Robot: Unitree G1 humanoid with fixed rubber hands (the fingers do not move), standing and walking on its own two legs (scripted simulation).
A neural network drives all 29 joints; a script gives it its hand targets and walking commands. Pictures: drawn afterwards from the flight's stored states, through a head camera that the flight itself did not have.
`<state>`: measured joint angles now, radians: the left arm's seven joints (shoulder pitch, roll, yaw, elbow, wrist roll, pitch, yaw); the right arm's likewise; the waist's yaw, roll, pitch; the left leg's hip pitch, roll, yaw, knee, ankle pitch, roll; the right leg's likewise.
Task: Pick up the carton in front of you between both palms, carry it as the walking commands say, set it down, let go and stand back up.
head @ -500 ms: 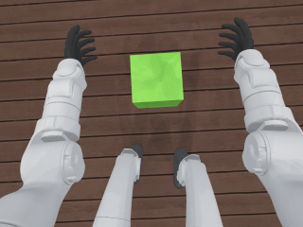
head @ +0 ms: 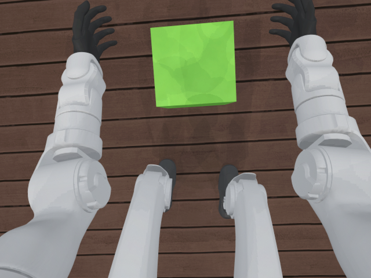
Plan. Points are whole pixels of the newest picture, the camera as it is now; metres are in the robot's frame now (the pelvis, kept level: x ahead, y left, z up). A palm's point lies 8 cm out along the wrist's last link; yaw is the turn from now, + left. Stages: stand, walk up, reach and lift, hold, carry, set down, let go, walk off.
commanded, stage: reach and lift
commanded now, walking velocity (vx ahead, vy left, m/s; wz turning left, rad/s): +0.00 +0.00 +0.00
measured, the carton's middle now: (194, 73) +0.51 +0.04 -0.45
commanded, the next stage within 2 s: none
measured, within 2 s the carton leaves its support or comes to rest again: leaves its support in 1.42 s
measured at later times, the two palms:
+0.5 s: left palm (127, 73) +0.49 +0.22 -0.36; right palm (263, 64) +0.53 -0.15 -0.36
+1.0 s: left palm (136, 75) +0.49 +0.20 -0.37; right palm (255, 65) +0.53 -0.13 -0.37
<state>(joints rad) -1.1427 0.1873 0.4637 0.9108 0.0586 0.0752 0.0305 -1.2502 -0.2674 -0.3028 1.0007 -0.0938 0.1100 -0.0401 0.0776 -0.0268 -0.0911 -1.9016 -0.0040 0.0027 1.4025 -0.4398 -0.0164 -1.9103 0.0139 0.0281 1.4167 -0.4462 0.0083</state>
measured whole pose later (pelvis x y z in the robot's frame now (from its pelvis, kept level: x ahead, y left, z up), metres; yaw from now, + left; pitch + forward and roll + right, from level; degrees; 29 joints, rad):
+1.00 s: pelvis -0.05 +0.00 -0.21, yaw +1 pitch +36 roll +2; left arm -1.50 0.30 0.15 1.16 -0.23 0.05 0.13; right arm -1.62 -0.41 0.03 1.26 0.23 0.07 -0.09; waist 0.07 0.00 0.40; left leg -2.25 -0.02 0.00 2.18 -0.57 -0.03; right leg -2.26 0.02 0.03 2.21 -0.58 0.01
